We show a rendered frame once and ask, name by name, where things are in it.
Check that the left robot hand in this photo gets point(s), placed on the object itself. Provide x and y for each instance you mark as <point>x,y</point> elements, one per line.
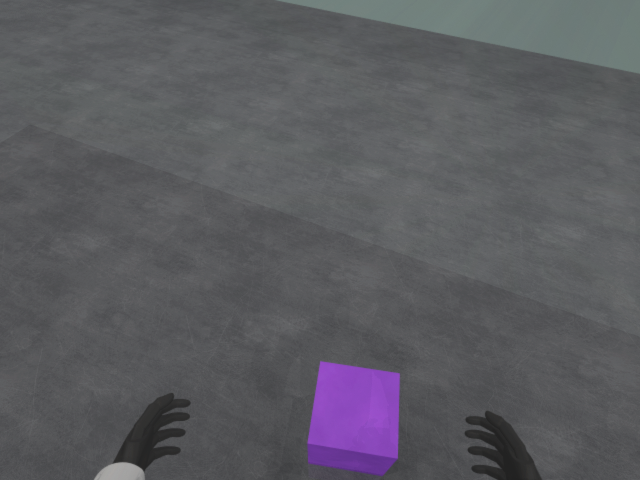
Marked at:
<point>138,447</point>

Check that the carton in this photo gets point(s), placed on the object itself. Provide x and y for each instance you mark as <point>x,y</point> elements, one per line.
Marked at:
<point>355,419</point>

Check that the right robot hand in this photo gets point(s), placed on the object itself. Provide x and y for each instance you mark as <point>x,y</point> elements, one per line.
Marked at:
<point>512,456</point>

